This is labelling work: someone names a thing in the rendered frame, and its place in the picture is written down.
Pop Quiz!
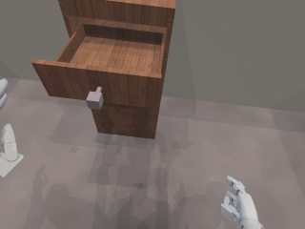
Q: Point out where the handle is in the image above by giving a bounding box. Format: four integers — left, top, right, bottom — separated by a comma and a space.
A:
86, 87, 104, 110

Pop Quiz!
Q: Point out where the right robot hand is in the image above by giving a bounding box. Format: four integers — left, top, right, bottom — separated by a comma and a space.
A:
221, 176, 258, 225

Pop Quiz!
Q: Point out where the left robot hand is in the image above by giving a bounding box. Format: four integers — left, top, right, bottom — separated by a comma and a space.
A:
0, 78, 24, 177

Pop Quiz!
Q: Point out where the drawer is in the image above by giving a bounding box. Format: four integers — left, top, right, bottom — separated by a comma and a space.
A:
31, 22, 165, 109

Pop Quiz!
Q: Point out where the cabinet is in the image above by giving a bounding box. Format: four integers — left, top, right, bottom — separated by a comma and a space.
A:
58, 0, 176, 139

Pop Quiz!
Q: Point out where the right robot forearm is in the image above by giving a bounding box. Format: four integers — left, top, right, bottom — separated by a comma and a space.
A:
239, 219, 264, 229

